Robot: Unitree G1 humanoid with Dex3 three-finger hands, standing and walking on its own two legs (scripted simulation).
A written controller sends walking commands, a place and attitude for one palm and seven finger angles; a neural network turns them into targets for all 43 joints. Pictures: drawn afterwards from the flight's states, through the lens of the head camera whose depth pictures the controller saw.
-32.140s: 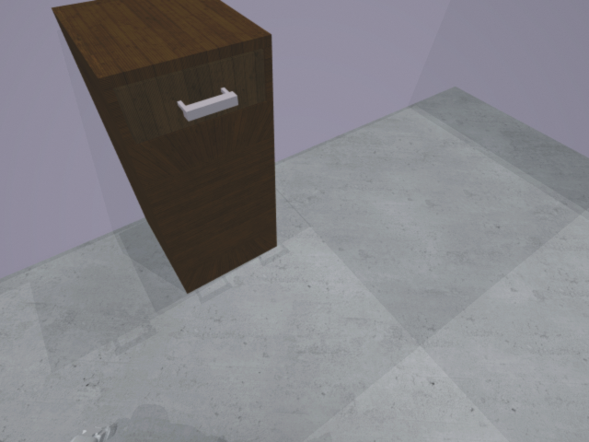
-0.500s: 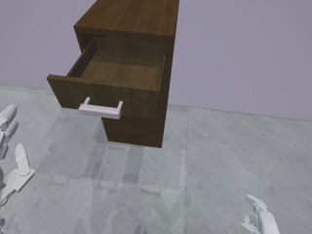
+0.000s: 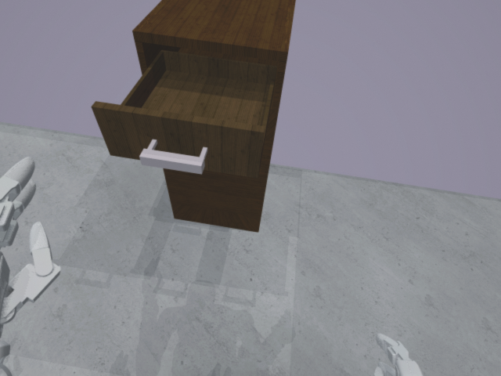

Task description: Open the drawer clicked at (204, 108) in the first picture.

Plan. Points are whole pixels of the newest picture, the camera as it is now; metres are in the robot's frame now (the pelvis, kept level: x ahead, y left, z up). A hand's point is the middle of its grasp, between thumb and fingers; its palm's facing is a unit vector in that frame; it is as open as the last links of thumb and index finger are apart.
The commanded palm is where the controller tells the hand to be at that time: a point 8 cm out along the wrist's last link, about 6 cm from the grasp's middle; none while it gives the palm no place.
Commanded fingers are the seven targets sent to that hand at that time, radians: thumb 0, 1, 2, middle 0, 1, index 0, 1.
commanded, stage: let the arm hang, fingers relaxed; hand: left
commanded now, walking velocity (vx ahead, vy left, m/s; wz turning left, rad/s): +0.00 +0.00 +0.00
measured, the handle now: (175, 154) +0.54 +0.18 +0.01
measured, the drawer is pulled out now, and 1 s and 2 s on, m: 0.29 0.29 0.29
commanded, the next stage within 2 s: look to check the result in 1.14 s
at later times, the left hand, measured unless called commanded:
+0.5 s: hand out of the picture +0.03 +0.17 -0.17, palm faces +0.07 -0.98 -0.21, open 7.0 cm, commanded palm none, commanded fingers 0.00 0.90 0.90 -0.20 -0.30 -0.20 -0.30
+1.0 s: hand out of the picture -0.01 +0.16 -0.17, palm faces +0.05 -0.98 -0.17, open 7.4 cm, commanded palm none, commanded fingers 0.00 0.90 0.90 -0.20 -0.30 -0.20 -0.30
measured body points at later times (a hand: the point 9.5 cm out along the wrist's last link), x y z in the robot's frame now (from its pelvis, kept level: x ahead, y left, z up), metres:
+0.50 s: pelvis +0.00 -0.02 +0.01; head +0.03 +0.00 +0.45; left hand +0.03 +0.23 -0.15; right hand +0.01 -0.25 -0.14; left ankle +0.02 +0.12 -0.73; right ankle +0.01 -0.11 -0.73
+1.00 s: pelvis +0.00 +0.00 +0.01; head +0.01 -0.01 +0.46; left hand -0.01 +0.21 -0.15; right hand -0.03 -0.20 -0.15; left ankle +0.02 +0.12 -0.73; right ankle +0.01 -0.11 -0.73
